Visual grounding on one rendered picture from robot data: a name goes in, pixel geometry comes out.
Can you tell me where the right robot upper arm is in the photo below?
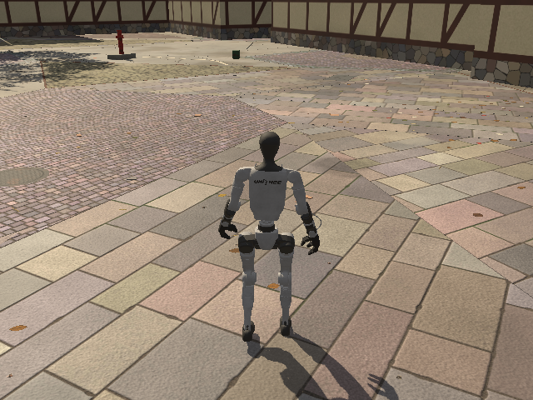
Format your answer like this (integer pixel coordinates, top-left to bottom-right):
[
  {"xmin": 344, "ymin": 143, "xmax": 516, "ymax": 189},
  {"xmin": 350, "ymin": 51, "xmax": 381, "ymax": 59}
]
[{"xmin": 286, "ymin": 168, "xmax": 309, "ymax": 215}]

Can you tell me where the robot head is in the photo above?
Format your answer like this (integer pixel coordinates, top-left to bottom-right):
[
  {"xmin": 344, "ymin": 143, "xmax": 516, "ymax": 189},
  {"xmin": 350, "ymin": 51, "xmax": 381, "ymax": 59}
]
[{"xmin": 254, "ymin": 132, "xmax": 283, "ymax": 172}]

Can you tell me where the humanoid robot torso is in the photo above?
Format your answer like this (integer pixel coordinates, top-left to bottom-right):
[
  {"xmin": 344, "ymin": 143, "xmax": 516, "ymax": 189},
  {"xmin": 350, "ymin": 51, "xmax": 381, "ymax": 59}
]
[{"xmin": 248, "ymin": 164, "xmax": 287, "ymax": 250}]

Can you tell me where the left robot upper arm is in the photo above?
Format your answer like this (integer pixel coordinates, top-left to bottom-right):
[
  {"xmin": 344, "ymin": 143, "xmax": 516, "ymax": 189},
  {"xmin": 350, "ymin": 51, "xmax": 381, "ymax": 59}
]
[{"xmin": 227, "ymin": 167, "xmax": 252, "ymax": 212}]

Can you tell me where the robot left hand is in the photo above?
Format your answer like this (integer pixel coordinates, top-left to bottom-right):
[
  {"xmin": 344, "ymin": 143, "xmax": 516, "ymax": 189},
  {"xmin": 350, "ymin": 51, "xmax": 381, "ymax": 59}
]
[{"xmin": 218, "ymin": 223, "xmax": 237, "ymax": 239}]

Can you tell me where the right robot forearm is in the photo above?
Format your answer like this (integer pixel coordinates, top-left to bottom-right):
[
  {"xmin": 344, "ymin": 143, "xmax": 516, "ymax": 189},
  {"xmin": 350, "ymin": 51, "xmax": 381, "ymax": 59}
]
[{"xmin": 301, "ymin": 202, "xmax": 317, "ymax": 238}]

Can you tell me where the robot right hand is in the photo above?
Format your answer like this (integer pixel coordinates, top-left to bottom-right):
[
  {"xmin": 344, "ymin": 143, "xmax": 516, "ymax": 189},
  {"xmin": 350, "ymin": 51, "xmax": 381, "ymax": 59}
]
[{"xmin": 301, "ymin": 234, "xmax": 320, "ymax": 255}]

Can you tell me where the left robot forearm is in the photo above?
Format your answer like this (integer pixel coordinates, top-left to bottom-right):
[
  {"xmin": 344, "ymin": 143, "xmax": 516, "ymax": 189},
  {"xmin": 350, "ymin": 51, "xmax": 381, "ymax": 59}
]
[{"xmin": 221, "ymin": 198, "xmax": 236, "ymax": 227}]

